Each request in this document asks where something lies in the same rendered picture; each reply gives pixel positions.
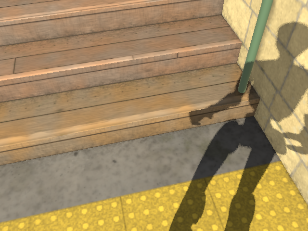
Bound stairs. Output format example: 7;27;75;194
0;0;261;166

